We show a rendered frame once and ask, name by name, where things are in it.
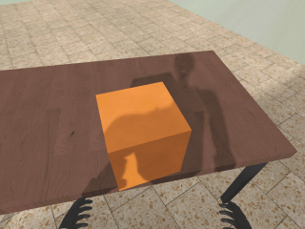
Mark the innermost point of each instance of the robot left hand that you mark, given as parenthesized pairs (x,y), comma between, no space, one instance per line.
(70,219)

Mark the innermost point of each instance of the table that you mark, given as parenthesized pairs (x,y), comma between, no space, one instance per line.
(52,144)

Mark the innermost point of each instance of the robot right hand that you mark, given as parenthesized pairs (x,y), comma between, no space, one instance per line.
(239,220)

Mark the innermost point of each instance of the carton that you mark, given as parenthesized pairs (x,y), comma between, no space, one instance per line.
(145,133)

